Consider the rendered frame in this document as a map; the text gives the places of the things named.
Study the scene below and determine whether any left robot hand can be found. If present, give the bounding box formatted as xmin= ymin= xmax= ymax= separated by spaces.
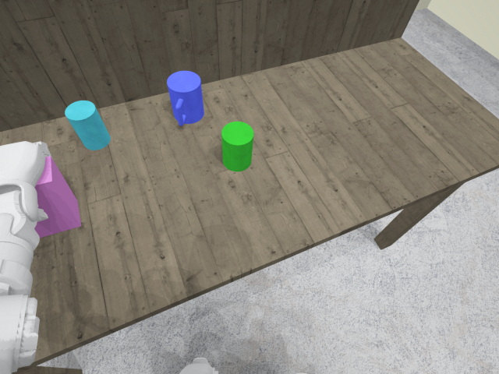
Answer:
xmin=0 ymin=141 xmax=51 ymax=222

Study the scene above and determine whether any table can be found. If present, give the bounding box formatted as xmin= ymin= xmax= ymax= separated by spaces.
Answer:
xmin=0 ymin=0 xmax=499 ymax=374

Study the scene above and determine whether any left robot forearm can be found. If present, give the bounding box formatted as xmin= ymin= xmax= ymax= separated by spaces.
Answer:
xmin=0 ymin=179 xmax=40 ymax=298

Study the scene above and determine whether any left robot upper arm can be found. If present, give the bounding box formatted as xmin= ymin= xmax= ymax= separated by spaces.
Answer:
xmin=0 ymin=295 xmax=40 ymax=374

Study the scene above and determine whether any left robot shin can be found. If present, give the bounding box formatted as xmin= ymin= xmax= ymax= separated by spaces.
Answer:
xmin=192 ymin=358 xmax=209 ymax=365

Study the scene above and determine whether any sponge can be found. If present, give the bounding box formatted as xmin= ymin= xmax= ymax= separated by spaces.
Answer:
xmin=35 ymin=156 xmax=81 ymax=238

